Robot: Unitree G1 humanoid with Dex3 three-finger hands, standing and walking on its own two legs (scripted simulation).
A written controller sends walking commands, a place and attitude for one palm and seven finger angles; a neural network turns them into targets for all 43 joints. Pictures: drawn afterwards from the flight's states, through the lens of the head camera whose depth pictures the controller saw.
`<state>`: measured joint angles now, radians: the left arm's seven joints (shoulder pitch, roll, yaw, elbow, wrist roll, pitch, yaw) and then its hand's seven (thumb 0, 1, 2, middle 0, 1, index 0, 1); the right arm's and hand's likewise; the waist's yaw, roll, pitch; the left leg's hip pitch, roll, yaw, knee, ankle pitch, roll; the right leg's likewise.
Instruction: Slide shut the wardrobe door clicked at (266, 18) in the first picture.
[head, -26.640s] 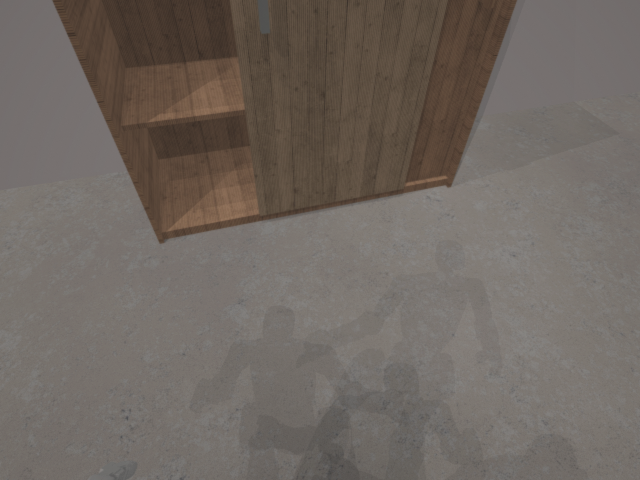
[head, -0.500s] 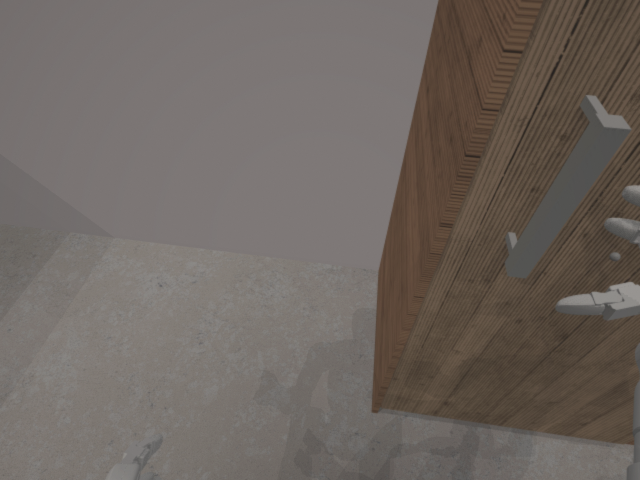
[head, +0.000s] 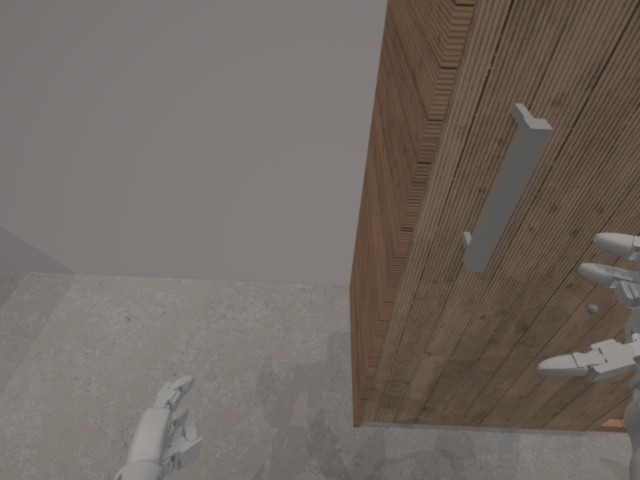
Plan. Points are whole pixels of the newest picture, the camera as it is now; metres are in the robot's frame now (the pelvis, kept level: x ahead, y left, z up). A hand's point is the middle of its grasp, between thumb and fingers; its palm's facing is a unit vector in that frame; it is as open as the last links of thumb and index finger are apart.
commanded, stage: draw the hand back to the body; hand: right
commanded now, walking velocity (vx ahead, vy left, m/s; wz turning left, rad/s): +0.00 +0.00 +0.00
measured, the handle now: (494, 195) +0.43 -0.23 +0.17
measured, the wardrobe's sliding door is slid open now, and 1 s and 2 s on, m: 0.00 0.00 0.00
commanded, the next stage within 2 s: step back with the hand held close in 1.68 s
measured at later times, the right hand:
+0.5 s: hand (590, 326) +0.23 -0.26 +0.16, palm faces +0.15 +0.99 -0.05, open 14.7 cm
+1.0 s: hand (604, 332) +0.23 -0.28 +0.16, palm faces +0.46 +0.82 -0.33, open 11.8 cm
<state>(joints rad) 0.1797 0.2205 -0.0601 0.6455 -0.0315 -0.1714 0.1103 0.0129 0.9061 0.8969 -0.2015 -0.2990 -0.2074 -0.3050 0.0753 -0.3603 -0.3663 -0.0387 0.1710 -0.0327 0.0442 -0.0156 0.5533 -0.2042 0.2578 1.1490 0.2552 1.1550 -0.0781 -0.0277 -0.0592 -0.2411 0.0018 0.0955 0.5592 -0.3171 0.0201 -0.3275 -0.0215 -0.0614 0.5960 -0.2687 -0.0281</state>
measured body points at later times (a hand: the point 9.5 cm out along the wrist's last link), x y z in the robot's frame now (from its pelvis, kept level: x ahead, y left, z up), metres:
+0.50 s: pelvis +0.00 +0.01 +0.00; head -0.04 +0.03 +0.45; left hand +0.19 +0.24 -0.06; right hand +0.22 -0.31 +0.17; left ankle -0.01 +0.11 -0.73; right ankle +0.03 -0.10 -0.73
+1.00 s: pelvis +0.01 +0.00 +0.01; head -0.01 +0.01 +0.46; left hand +0.19 +0.21 -0.07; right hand +0.20 -0.32 +0.18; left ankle -0.01 +0.11 -0.73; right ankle +0.03 -0.10 -0.73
